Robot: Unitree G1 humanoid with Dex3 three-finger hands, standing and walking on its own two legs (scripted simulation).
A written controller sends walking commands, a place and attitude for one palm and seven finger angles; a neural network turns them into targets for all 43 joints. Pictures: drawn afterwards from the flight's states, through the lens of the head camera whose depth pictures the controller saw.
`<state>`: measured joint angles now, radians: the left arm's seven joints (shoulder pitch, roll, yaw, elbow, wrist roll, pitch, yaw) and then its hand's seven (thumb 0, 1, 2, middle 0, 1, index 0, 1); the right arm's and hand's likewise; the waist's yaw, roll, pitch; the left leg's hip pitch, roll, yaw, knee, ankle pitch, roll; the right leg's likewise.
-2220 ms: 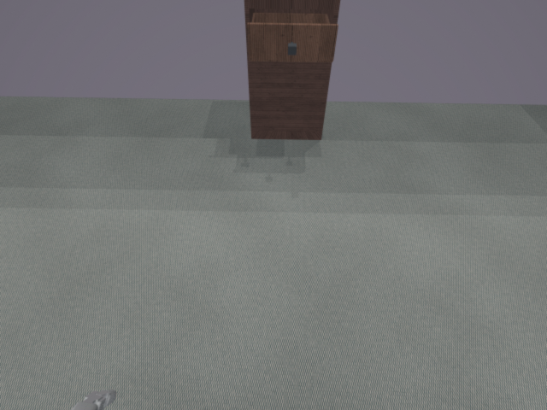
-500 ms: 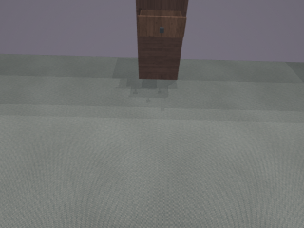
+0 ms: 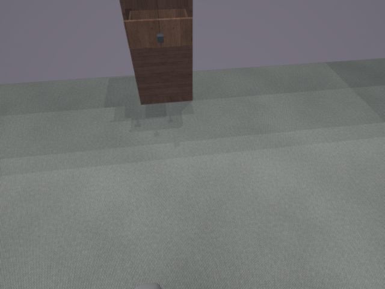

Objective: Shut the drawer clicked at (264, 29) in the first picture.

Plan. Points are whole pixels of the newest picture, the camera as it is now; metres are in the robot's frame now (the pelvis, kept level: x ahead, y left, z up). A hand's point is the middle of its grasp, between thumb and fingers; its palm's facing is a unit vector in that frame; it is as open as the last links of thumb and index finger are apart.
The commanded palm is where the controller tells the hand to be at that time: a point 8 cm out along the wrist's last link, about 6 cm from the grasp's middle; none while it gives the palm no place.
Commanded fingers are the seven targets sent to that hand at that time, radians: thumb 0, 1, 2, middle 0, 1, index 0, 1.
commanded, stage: walk to a spot facing it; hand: left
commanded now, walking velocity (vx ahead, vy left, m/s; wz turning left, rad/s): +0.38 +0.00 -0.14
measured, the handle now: (160, 36) +1.39 +0.30 -0.11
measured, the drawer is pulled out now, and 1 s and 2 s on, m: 0.19 0.19 0.19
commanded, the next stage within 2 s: turn to face it in 1.50 s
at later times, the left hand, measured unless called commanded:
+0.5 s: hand (107, 255) +0.23 +0.25 -0.19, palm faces -0.02 -0.99 -0.14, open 7.4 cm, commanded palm none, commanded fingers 0.00 0.90 0.90 -0.20 -0.30 -0.20 -0.30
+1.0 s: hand (167, 151) +0.59 +0.14 -0.18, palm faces -0.28 -0.95 -0.13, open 7.4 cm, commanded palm none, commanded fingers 0.00 0.90 0.90 -0.20 -0.30 -0.20 -0.30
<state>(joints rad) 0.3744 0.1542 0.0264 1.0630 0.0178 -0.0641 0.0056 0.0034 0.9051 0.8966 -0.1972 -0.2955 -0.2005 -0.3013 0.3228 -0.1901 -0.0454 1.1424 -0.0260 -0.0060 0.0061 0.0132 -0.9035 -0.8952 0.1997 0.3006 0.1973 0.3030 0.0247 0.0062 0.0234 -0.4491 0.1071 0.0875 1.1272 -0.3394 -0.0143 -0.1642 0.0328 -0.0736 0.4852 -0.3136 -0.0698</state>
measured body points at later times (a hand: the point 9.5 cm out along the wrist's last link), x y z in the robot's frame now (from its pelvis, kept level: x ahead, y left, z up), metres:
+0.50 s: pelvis +0.23 +0.08 +0.00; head +0.24 +0.11 +0.45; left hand +0.23 +0.30 -0.17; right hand +0.27 -0.17 -0.13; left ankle +0.28 +0.13 -0.74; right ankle +0.17 -0.06 -0.63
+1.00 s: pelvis +0.45 +0.02 -0.02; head +0.48 +0.02 +0.43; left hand +0.61 +0.19 -0.17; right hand +0.24 -0.10 -0.15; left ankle +0.29 +0.13 -0.72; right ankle +0.51 -0.08 -0.74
